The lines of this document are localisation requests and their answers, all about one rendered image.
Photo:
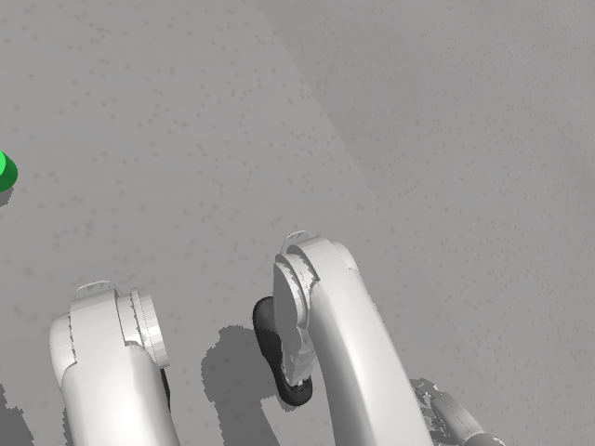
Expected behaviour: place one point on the right robot hand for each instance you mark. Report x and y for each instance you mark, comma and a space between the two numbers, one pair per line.
453, 422

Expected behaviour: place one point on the tin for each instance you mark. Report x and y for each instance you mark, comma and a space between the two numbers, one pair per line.
8, 172

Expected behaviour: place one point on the right robot foot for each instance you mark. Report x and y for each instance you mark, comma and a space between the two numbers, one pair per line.
270, 346

